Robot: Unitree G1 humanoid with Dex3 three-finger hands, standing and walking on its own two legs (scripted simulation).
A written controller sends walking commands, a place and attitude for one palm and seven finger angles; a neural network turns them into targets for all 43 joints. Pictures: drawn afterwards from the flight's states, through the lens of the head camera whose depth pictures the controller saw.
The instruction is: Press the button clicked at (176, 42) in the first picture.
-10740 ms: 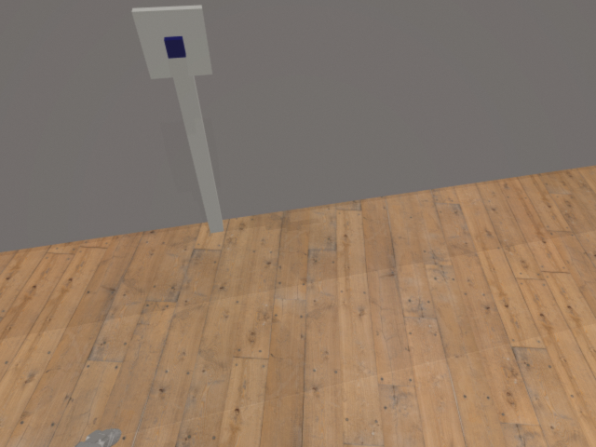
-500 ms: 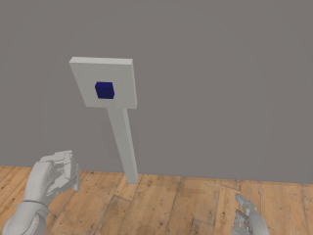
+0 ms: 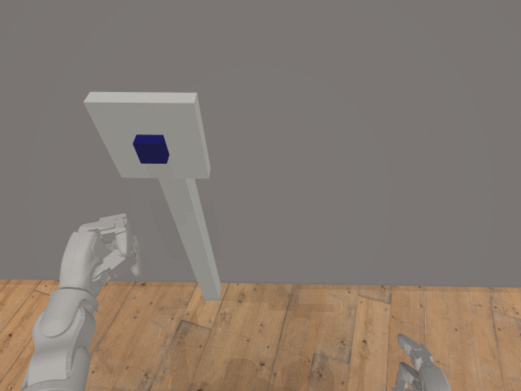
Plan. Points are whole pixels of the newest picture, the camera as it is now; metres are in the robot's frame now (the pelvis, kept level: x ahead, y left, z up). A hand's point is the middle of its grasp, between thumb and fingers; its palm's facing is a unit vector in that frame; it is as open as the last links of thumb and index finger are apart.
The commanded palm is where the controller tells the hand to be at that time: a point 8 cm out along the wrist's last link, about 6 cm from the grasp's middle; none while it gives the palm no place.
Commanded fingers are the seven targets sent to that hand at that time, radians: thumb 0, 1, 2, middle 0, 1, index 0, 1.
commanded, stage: aim a knuckle at the button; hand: left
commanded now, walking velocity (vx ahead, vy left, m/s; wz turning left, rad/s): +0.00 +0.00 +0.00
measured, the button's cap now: (152, 148) +0.50 +0.22 +0.09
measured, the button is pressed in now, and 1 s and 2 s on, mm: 0 0 0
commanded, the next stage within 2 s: none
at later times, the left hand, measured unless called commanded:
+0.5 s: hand (157, 219) +0.36 +0.18 +0.07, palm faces +0.03 -1.00 -0.03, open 3.1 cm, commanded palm +0.34 +0.23 +0.06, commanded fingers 0.00 0.90 0.90 -1.30 -1.50 -1.30 -1.50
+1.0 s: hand (159, 205) +0.40 +0.19 +0.05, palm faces +0.03 -1.00 -0.03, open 3.1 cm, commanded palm +0.37 +0.23 +0.06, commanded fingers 0.00 0.90 0.90 -1.30 -1.50 -1.30 -1.50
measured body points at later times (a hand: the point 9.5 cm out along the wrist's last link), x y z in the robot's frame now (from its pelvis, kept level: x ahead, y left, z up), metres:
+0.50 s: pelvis +0.00 +0.01 -0.01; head +0.04 +0.00 +0.44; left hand +0.35 +0.24 +0.07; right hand +0.12 -0.24 -0.11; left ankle +0.01 +0.11 -0.71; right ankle -0.01 -0.09 -0.71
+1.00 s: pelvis -0.01 +0.01 -0.01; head +0.05 +0.01 +0.44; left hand +0.39 +0.24 +0.06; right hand +0.05 -0.25 -0.13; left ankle +0.01 +0.11 -0.71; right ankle -0.01 -0.09 -0.71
